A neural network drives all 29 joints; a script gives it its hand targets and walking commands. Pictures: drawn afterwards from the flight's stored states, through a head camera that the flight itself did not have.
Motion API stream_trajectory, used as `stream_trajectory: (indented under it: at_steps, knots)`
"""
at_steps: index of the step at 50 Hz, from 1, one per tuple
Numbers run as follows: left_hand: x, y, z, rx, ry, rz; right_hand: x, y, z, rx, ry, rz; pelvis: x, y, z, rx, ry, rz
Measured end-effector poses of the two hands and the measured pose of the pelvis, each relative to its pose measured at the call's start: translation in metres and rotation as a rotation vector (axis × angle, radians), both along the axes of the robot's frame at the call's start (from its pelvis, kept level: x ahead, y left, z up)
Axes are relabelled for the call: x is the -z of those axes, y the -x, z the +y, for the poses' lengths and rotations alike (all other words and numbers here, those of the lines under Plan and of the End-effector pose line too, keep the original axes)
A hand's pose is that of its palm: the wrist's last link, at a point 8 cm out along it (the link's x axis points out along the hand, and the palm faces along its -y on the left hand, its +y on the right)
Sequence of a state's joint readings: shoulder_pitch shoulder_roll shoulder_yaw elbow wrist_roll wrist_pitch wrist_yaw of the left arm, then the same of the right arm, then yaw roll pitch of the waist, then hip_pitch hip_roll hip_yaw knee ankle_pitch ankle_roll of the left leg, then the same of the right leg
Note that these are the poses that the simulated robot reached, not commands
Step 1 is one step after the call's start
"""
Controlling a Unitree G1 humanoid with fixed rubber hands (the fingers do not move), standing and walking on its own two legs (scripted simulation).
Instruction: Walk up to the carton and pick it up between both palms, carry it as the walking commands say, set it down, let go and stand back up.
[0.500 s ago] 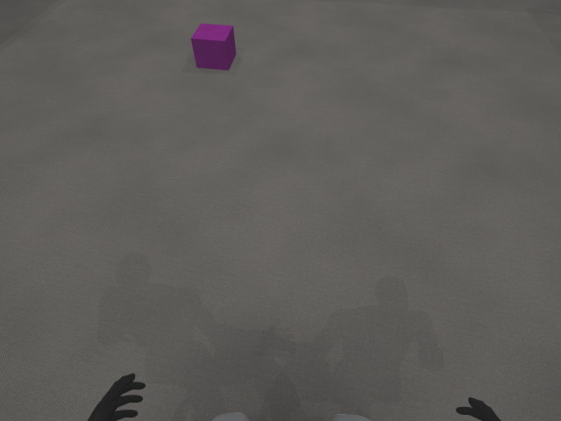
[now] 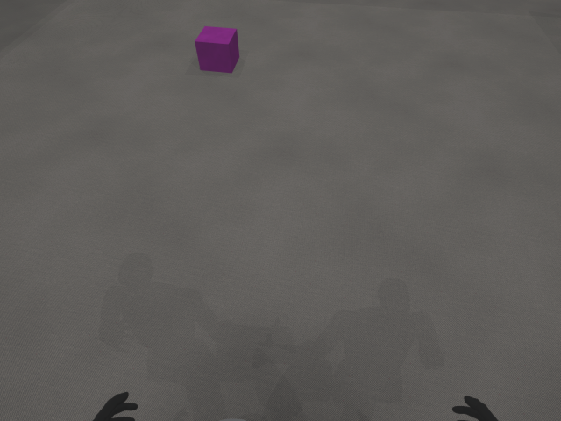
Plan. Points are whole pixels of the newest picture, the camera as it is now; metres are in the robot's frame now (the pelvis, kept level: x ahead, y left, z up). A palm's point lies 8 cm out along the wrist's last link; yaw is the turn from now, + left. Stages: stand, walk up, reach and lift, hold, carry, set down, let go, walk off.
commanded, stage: stand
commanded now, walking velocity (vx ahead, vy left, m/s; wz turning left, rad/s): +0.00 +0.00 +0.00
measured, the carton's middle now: (218, 49) +2.32 +0.49 -0.65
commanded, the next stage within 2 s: walk up in 0.22 s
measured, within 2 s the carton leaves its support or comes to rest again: neither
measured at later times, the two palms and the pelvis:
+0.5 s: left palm out of the picture +0.10 +0.30 -0.09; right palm out of the picture +0.07 -0.28 -0.09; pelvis +0.00 +0.01 +0.02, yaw +0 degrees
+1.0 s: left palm (56, 343) +0.24 +0.39 -0.09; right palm (468, 382) +0.19 -0.25 -0.07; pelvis +0.15 +0.07 +0.02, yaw +3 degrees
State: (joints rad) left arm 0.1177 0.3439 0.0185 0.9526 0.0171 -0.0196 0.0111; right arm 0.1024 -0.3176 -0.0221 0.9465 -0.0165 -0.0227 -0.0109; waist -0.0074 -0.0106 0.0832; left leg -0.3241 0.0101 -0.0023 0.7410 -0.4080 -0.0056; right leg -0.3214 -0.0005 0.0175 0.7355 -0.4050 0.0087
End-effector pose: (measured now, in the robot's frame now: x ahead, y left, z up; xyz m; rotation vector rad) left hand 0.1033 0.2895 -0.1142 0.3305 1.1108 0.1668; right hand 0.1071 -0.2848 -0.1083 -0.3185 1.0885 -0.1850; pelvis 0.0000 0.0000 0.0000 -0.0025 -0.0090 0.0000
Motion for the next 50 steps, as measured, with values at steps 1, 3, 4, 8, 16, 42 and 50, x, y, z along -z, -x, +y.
stream_trajectory:
  at_steps: [1, 3, 4, 8, 16, 42, 50]
  knots:
    - [-0.001, 0.001, 0.000, -0.002, 0.000, 0.000, 0.000, 0.001, 0.001, 0.001, -0.001, 0.004, -0.001, 0.000, 0.000, -0.001, -0.001, -0.002]
    - [-0.002, 0.002, 0.000, -0.009, 0.003, -0.003, 0.000, 0.003, 0.002, 0.002, -0.004, 0.013, -0.002, 0.001, 0.001, -0.002, -0.001, -0.006]
    - [-0.003, 0.002, 0.000, -0.009, 0.005, -0.003, -0.001, 0.004, 0.002, 0.004, -0.004, 0.016, -0.003, 0.001, 0.001, -0.002, -0.002, -0.008]
    - [-0.006, 0.004, 0.001, -0.017, 0.010, 0.000, -0.004, 0.008, 0.004, 0.004, -0.007, 0.021, -0.007, 0.003, 0.002, -0.002, 0.001, -0.015]
    - [-0.013, 0.005, 0.001, -0.005, 0.017, 0.005, -0.010, 0.020, 0.008, 0.026, -0.021, 0.035, -0.016, 0.007, 0.005, 0.002, 0.002, -0.026]
    - [-0.008, -0.026, 0.121, -0.094, -0.045, -0.025, -0.044, -0.063, 0.014, -0.045, 0.116, -0.065, 0.000, -0.082, 0.060, -0.064, -0.010, -0.052]
    - [-0.023, -0.137, 0.098, -0.008, 0.050, -0.082, -0.039, -0.086, 0.037, 0.011, 0.057, 0.020, -0.016, -0.152, 0.070, -0.050, -0.037, -0.061]
